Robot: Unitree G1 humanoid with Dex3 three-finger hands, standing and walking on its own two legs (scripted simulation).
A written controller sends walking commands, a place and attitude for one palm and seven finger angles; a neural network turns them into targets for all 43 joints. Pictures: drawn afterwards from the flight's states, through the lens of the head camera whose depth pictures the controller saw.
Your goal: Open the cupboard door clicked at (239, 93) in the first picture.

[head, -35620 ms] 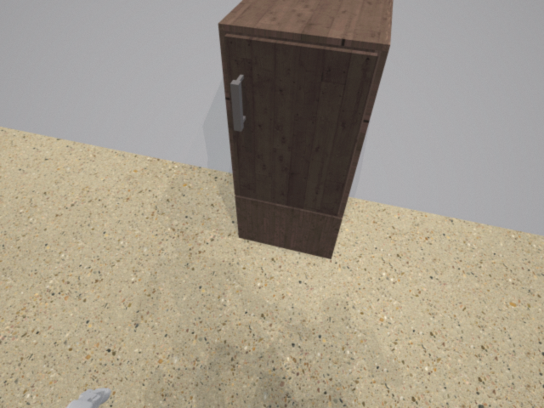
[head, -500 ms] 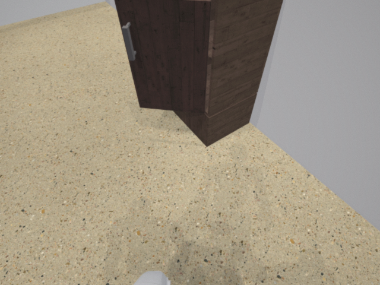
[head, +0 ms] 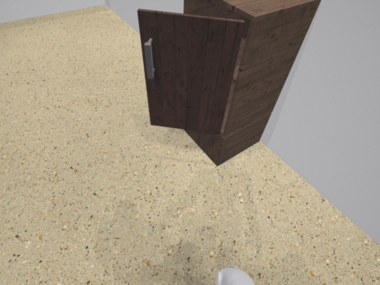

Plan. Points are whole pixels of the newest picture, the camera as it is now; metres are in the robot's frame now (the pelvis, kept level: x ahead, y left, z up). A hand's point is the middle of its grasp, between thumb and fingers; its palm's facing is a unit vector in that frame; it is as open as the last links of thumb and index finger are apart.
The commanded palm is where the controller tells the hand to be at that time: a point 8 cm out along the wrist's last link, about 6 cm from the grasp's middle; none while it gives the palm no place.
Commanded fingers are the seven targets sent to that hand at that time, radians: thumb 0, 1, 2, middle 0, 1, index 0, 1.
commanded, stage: take the last steps up to it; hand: left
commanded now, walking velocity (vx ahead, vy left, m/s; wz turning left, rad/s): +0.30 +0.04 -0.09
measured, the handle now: (150, 58) +0.92 +0.22 -0.04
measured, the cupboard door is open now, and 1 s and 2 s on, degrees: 47 47 47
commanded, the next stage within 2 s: come to a stop and stand still in 0.64 s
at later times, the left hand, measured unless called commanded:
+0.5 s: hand (133, 239) +0.25 +0.16 -0.17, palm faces +0.04 -0.97 -0.23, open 7.1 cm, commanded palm none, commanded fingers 0.00 0.90 0.90 -0.20 -0.30 -0.20 -0.30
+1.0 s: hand (121, 215) +0.32 +0.22 -0.19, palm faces +0.01 -0.99 -0.16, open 7.4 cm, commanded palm none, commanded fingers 0.00 0.90 0.90 -0.20 -0.30 -0.20 -0.30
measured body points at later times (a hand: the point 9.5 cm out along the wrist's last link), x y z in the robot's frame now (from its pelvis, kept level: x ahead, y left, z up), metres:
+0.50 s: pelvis +0.18 -0.03 +0.00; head +0.22 -0.03 +0.45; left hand +0.25 +0.21 -0.15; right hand +0.15 -0.24 -0.16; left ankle +0.18 +0.12 -0.67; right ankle +0.17 -0.10 -0.74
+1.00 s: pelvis +0.31 +0.04 +0.00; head +0.35 +0.07 +0.44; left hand +0.33 +0.27 -0.18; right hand +0.41 -0.18 -0.14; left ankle +0.36 +0.12 -0.74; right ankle +0.27 -0.10 -0.68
